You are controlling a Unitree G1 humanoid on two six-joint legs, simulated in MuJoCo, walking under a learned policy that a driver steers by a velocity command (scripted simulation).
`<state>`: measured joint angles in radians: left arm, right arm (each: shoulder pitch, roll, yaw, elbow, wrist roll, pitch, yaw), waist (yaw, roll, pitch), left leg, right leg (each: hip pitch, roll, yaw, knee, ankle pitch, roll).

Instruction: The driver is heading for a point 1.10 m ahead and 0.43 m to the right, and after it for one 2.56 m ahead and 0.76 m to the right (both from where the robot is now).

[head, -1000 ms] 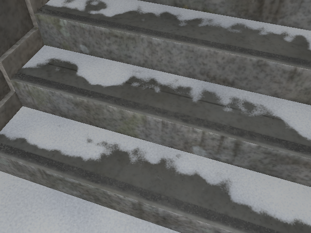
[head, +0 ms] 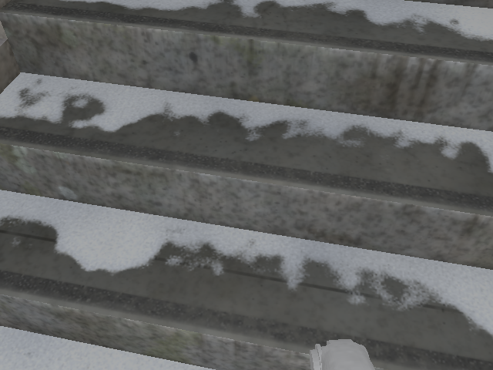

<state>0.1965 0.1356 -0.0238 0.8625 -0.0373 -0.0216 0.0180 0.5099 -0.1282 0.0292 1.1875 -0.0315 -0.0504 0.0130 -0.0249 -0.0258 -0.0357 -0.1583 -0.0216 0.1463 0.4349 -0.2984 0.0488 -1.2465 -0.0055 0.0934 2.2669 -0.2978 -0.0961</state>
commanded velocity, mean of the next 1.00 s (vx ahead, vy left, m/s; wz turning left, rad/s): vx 0.50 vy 0.00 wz -0.55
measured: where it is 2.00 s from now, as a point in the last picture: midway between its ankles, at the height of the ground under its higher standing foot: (463, 52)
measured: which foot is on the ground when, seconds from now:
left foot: down 0.00-0.22, up 0.24-0.70, down 0.72-1.00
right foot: up 0.00-0.18, down 0.20-0.74, up 0.76-1.00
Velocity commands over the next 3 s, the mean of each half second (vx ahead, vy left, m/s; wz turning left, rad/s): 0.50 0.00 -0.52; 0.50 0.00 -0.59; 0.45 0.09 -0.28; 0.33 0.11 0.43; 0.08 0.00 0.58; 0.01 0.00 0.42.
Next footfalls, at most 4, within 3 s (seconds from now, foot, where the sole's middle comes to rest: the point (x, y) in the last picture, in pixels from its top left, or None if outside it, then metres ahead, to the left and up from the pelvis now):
0.20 right None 0.26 -0.12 -0.60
0.72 left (270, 290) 0.58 -0.04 -0.43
1.28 right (475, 179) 0.75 -0.49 -0.25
1.80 left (409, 33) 1.06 -0.38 -0.08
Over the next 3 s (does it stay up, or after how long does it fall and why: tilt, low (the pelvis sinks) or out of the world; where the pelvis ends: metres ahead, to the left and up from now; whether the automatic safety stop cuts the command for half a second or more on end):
stays up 1.22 -0.52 0.85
